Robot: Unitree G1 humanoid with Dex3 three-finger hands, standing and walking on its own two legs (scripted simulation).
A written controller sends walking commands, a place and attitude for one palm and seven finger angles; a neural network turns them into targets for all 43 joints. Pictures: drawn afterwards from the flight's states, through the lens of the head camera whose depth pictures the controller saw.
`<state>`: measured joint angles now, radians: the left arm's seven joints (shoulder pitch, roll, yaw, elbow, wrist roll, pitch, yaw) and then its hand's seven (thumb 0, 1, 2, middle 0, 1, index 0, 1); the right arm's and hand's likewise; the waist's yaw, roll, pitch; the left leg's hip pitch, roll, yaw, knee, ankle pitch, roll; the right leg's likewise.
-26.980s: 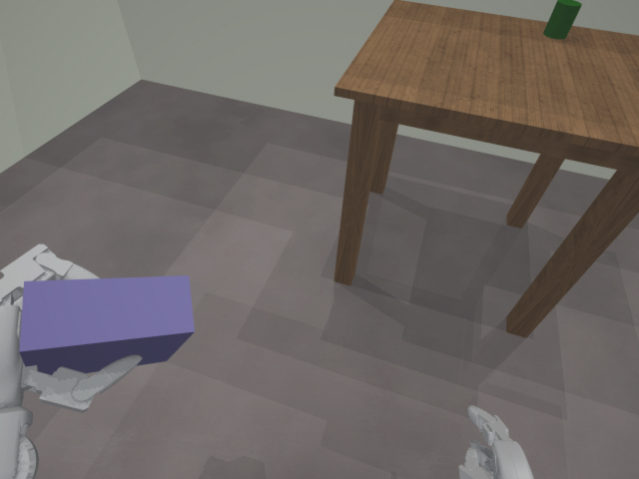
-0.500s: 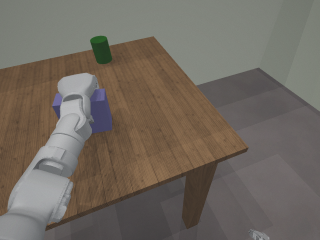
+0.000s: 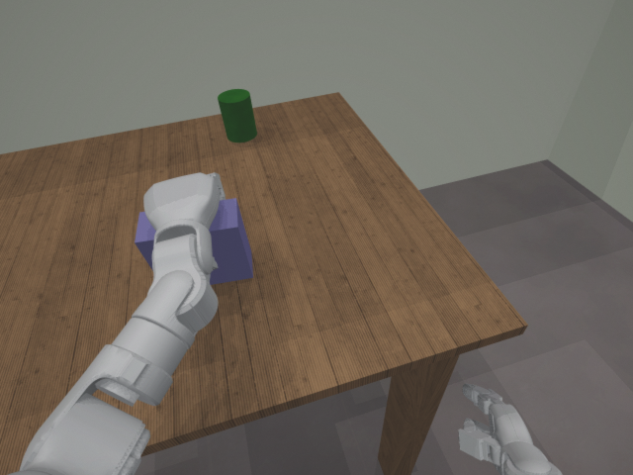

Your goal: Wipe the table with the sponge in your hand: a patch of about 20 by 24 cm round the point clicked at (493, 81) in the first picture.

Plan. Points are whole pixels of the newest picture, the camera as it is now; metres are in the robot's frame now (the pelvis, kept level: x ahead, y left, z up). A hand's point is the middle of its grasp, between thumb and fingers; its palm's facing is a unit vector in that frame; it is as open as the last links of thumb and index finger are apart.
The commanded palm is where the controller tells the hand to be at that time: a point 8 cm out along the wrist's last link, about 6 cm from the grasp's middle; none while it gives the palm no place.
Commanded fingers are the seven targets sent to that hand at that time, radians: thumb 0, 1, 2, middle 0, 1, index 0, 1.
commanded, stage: wipe back along the third lane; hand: left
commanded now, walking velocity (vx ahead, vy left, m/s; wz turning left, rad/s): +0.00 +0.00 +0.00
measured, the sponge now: (204, 256) +0.38 +0.21 +0.08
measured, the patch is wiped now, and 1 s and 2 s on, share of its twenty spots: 1.00 1.00 1.00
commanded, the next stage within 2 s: slide back across to the middle lane in 0.96 s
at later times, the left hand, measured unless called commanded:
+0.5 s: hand (207, 265) +0.32 +0.17 +0.14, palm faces +0.16 -0.13 -0.98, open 9.7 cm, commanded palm +0.27 +0.16 +0.17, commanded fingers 0.00 0.10 1.30 -1.20 -1.60 -1.20 -1.60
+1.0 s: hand (218, 296) +0.27 +0.14 +0.14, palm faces +0.19 -0.15 -0.97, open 9.7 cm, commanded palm +0.22 +0.14 +0.17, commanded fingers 0.00 0.10 1.30 -1.20 -1.60 -1.20 -1.60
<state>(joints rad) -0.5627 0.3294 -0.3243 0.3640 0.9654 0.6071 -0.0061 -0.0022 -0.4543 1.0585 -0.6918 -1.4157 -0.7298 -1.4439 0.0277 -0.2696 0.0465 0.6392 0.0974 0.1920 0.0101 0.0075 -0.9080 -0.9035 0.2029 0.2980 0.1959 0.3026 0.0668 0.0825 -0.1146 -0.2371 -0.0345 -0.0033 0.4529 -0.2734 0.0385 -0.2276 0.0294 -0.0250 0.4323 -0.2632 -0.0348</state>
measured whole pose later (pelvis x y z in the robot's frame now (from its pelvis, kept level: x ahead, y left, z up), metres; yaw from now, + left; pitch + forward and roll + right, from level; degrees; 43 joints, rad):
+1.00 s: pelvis -0.02 -0.03 +0.00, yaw -2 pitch -2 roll +1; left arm -0.14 0.34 -0.32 -0.15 0.95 0.64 0.01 0.02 -0.44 1.05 -0.65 -1.45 -0.74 -1.42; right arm 0.00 -0.28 0.05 0.62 0.10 0.20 0.04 0.01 -0.91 -0.90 0.20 0.30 0.19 0.30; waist 0.09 0.12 -0.08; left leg -0.17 0.01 0.01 0.47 -0.27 -0.01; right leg -0.19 0.07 -0.01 0.49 -0.27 -0.08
